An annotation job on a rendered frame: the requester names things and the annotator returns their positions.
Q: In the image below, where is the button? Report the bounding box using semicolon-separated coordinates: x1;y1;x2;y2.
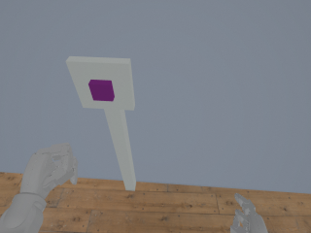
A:
88;80;115;102

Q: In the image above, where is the left robot forearm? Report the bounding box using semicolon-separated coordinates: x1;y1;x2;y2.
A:
0;192;47;233

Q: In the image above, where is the robot right hand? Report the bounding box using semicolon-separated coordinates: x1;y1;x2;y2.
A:
230;193;268;233

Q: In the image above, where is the panel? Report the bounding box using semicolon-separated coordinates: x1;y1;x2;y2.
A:
65;56;136;191

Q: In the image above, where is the robot left hand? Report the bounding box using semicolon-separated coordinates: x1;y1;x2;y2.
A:
19;142;79;199

